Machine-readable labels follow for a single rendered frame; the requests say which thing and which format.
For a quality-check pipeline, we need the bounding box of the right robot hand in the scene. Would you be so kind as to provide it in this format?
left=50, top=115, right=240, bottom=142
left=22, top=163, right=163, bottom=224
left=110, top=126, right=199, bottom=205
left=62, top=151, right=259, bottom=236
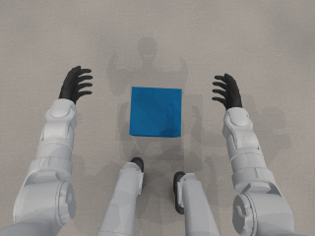
left=212, top=73, right=243, bottom=111

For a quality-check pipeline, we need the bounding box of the left robot foot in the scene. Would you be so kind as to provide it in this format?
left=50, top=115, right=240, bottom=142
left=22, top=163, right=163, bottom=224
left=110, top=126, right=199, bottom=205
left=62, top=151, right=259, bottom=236
left=131, top=157, right=144, bottom=196

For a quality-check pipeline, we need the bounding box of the right robot upper arm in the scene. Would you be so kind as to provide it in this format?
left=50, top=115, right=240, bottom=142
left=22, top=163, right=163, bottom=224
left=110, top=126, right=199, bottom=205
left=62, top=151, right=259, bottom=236
left=232, top=192, right=308, bottom=236

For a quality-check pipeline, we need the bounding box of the left robot hand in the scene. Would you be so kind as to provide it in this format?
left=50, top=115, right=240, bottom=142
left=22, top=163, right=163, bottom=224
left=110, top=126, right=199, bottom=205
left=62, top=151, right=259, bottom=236
left=58, top=66, right=93, bottom=105

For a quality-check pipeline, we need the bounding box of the right robot shin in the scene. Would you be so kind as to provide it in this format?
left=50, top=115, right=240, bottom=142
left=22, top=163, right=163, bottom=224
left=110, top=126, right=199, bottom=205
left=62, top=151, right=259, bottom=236
left=179, top=173, right=202, bottom=207

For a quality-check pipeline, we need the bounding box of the robot left forearm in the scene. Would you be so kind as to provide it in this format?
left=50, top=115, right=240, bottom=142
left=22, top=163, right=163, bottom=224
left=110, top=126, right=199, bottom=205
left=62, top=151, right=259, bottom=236
left=13, top=98, right=77, bottom=224

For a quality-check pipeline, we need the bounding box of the left robot upper arm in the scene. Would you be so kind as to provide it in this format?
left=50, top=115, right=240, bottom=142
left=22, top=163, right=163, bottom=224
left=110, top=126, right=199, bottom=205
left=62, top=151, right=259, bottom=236
left=0, top=180, right=77, bottom=236

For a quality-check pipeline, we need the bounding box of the carton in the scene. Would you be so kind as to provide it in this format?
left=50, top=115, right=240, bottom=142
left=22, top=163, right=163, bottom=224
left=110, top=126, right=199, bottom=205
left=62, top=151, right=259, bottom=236
left=129, top=87, right=182, bottom=138

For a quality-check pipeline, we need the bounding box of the robot right forearm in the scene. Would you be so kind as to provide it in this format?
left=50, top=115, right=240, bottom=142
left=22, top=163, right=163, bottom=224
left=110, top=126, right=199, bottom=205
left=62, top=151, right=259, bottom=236
left=222, top=107, right=294, bottom=231

